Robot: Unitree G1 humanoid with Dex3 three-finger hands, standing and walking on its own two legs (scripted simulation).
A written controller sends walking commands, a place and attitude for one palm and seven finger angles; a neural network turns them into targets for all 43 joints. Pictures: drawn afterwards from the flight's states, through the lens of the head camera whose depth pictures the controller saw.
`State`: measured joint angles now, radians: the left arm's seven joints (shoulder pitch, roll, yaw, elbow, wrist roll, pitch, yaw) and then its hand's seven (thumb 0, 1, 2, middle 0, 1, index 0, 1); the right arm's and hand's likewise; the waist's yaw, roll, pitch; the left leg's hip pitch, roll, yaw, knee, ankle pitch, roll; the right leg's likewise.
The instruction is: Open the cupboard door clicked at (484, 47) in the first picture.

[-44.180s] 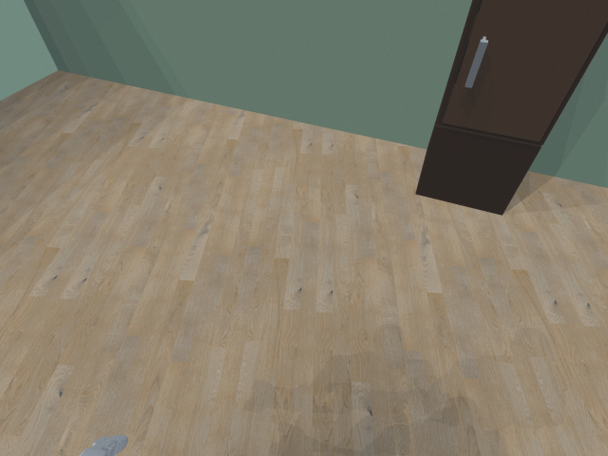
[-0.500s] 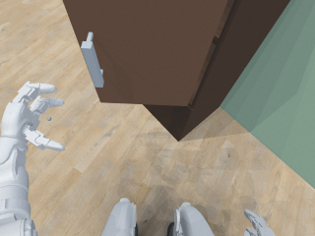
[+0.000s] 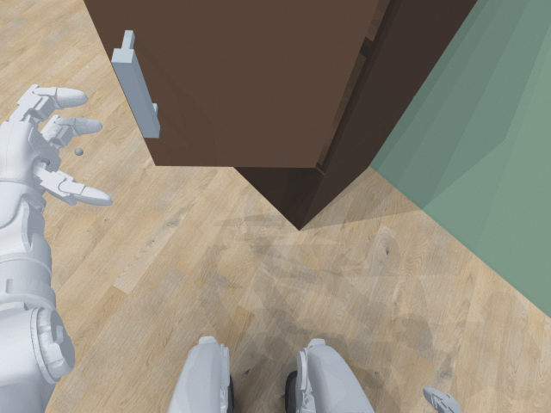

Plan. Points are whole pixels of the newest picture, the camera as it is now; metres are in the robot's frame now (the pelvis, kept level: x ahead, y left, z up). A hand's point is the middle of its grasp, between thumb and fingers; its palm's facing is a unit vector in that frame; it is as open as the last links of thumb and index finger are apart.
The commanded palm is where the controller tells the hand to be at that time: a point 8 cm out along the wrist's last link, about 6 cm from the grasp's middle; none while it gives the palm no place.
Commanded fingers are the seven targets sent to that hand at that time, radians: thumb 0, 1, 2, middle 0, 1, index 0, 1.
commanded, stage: move the hooked fingers beside the handle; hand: left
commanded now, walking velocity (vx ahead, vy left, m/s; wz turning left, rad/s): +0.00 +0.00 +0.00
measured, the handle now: (141, 88) +0.57 +0.21 +0.04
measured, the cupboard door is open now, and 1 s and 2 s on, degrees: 48 48 48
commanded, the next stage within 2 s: slide the fingers in behind the handle in 1.26 s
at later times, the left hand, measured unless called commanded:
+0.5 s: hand (90, 109) +0.52 +0.26 +0.05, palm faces +0.01 -1.00 +0.00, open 14.0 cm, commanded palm +0.50 +0.29 +0.04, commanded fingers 0.00 -0.50 0.30 -0.30 -1.20 -0.30 -1.20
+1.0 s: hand (96, 111) +0.52 +0.26 +0.04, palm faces +0.00 -1.00 -0.01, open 14.0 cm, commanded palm +0.51 +0.28 +0.04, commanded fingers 0.00 -0.50 0.30 -0.30 -1.20 -0.30 -1.20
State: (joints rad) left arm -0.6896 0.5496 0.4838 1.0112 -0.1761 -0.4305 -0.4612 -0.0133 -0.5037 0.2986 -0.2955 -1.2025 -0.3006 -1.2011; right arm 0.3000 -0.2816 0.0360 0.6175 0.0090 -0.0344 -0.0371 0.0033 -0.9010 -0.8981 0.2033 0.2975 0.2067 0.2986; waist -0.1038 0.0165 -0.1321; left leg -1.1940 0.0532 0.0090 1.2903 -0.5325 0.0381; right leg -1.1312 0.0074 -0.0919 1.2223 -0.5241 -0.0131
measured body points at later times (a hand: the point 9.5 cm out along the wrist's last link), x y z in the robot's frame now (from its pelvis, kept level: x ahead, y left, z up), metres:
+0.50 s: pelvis +0.00 +0.00 -0.01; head +0.17 +0.04 +0.40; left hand +0.51 +0.32 +0.05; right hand +0.02 -0.27 -0.11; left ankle +0.03 +0.09 -0.62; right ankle +0.03 -0.12 -0.62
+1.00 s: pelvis +0.00 +0.01 -0.01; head +0.18 +0.05 +0.41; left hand +0.51 +0.31 +0.05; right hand +0.02 -0.26 -0.11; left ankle +0.03 +0.09 -0.62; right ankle +0.03 -0.12 -0.62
